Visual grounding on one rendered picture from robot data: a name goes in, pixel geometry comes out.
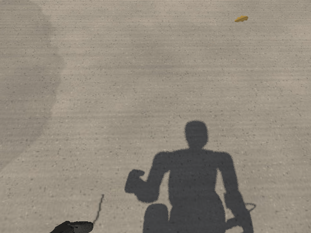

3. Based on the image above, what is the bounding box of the left robot hand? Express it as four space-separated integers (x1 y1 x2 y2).
50 220 93 233

